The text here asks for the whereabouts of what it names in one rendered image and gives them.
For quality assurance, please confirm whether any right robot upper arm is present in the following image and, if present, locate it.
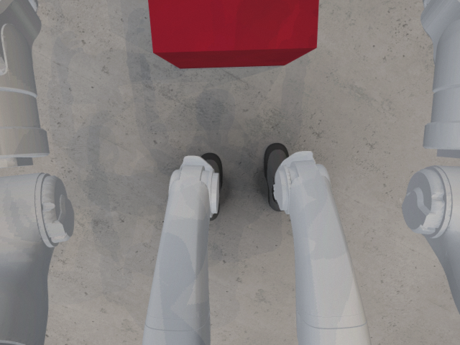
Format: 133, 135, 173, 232
402, 165, 460, 314

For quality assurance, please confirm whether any left robot foot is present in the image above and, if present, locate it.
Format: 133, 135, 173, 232
201, 153, 223, 221

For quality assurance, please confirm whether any robot right forearm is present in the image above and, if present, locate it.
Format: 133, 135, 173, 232
420, 0, 460, 158

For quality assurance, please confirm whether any robot left forearm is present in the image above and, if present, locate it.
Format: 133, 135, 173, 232
0, 0, 50, 168

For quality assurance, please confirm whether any right robot foot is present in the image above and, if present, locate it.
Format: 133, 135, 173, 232
264, 143, 289, 211

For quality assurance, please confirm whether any carton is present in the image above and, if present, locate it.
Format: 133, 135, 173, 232
148, 0, 319, 69

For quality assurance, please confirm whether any robot foot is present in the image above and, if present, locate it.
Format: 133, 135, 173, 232
201, 153, 223, 221
264, 143, 289, 211

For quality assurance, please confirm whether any left robot upper arm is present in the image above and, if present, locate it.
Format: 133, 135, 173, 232
0, 172, 74, 345

